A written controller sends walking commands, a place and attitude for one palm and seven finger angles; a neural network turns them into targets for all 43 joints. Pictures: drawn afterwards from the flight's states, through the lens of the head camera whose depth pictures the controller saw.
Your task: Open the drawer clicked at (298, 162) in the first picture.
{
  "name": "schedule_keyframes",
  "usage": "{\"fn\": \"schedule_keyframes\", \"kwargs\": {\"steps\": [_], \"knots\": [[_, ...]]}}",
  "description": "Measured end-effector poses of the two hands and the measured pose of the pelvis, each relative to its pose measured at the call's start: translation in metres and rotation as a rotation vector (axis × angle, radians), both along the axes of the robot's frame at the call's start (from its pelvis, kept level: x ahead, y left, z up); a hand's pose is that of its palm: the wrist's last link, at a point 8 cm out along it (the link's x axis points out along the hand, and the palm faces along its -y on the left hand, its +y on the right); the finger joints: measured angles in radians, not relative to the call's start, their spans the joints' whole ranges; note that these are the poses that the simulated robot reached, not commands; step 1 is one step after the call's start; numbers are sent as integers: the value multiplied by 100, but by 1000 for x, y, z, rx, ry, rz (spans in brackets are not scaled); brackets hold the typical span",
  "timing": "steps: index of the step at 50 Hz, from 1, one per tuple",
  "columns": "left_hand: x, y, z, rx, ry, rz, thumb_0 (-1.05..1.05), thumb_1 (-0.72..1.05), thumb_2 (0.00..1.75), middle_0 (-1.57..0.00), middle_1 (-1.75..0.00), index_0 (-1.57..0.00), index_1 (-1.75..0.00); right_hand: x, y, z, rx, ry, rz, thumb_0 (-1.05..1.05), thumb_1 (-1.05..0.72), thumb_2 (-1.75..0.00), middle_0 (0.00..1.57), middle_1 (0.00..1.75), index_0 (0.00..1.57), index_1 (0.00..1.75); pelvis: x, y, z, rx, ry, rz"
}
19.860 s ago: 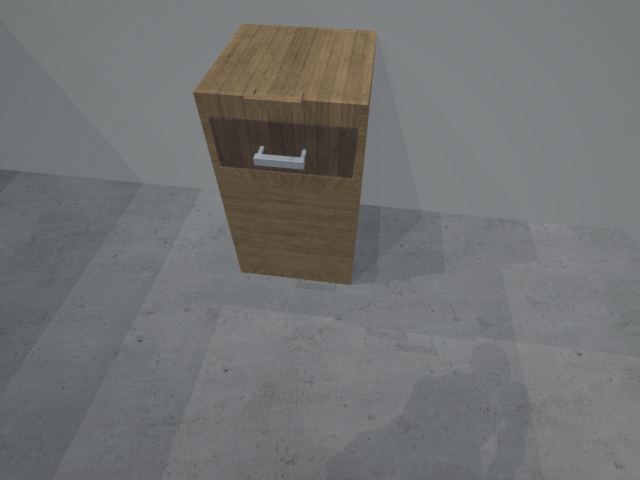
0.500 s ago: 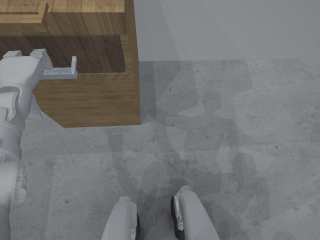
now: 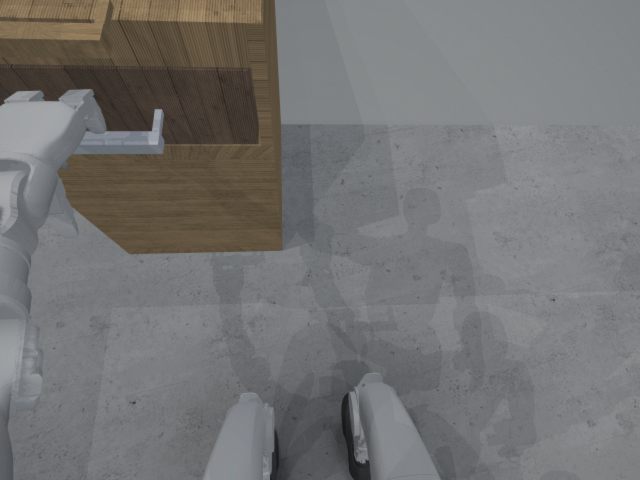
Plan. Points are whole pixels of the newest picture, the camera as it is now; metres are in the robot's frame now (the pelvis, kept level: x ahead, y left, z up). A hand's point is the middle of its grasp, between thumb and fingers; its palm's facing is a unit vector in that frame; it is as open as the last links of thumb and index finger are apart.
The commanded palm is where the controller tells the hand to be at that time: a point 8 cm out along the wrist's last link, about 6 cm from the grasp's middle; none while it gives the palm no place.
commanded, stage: re-aim the fingers above the handle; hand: left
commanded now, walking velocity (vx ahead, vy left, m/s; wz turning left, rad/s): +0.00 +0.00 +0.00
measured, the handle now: (114, 129) +0.58 +0.26 -0.05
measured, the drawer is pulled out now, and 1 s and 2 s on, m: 0.00 0.00 0.00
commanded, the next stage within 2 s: lower the fingers behind the handle in 0.70 s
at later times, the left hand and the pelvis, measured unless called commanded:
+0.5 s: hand (76, 155) +0.51 +0.28 +0.00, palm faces -0.19 -0.02 -0.98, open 13.8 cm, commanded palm +0.53 +0.28 +0.05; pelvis +0.01 +0.00 +0.00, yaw +0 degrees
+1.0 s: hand (64, 151) +0.52 +0.29 +0.00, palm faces -0.13 -0.03 -0.99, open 13.9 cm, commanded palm +0.52 +0.28 +0.03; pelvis +0.01 +0.00 -0.01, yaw +0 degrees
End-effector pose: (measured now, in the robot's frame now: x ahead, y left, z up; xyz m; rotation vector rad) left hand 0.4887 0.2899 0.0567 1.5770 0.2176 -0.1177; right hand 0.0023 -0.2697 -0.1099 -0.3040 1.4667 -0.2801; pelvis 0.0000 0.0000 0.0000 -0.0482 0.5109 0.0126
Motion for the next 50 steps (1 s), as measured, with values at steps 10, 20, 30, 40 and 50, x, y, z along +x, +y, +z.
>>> {"fn": "schedule_keyframes", "kwargs": {"steps": [10,20,30,40,50], "knots": [[30,-1,13,-27,-244,4,0,-49,30,-32,-120,-32,-121,13,-9,-3,-37,-27,31,0,-90,-89,20,30,21,30,0,3,-15,-20,21,5],[16,10,-10,41,-4,117,0,-49,30,-32,-120,-33,-125,10,3,-4,19,-5,2,0,-90,-89,20,30,21,30,-1,4,-3,-4,11,-11],[26,-15,19,-80,-184,-70,0,-49,30,-32,-120,-32,-121,6,-3,6,-31,-1,4,0,-90,-89,20,30,21,30,9,1,-5,-17,8,3],[17,11,-10,69,-78,116,0,-49,30,-32,-121,-34,-125,14,-4,-10,26,6,17,0,-90,-89,20,30,21,30,1,2,-8,3,16,-20],[15,5,-1,-37,-86,-17,0,-49,30,-32,-120,-31,-120,18,-9,-1,-39,-14,30,0,-90,-89,20,30,21,30,6,-2,-10,-13,21,5]]}}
